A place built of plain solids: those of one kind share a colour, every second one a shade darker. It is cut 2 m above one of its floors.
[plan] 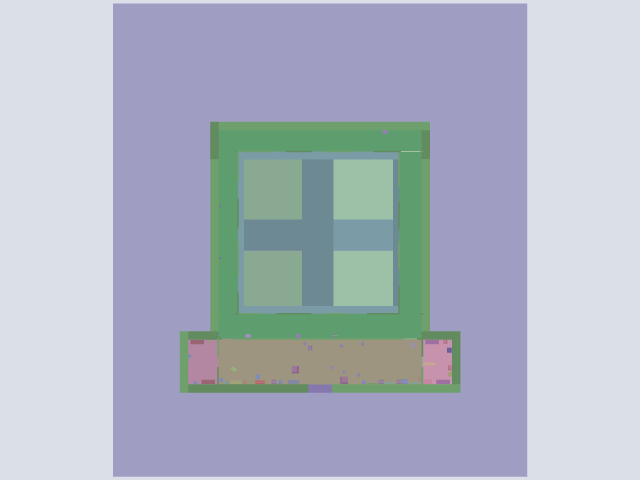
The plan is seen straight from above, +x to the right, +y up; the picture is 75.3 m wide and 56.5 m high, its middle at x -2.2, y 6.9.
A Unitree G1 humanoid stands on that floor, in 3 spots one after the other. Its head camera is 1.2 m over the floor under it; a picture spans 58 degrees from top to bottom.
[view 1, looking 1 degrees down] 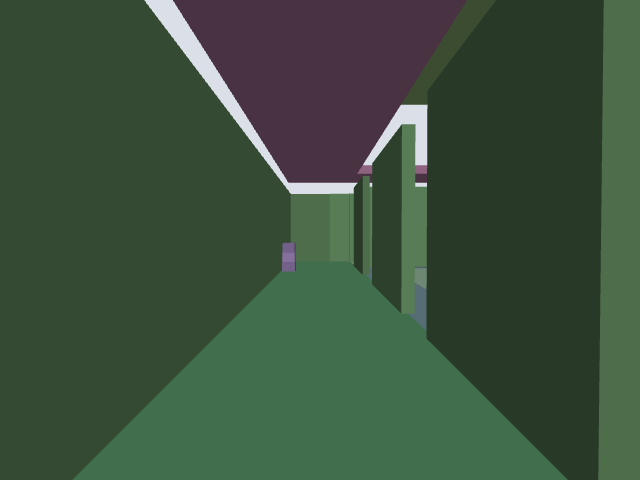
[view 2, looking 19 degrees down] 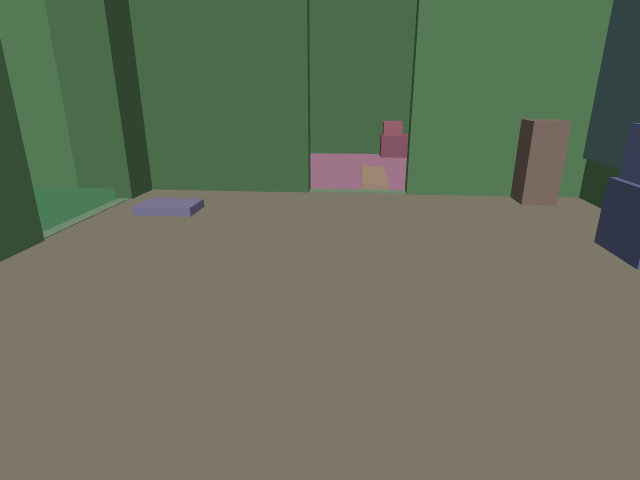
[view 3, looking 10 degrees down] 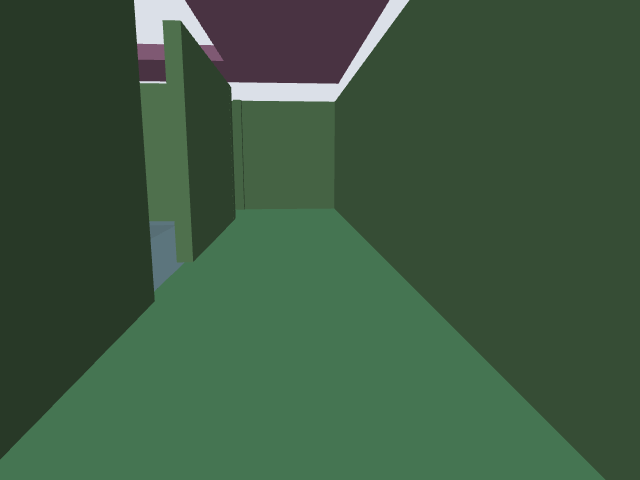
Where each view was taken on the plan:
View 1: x -8.08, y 18.62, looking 0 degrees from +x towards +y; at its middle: wall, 17.83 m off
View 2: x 4.47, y -7.46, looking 5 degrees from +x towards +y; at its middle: floor_foyer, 3.69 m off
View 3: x -2.46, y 18.62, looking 176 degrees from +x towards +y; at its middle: floor_corr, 6.91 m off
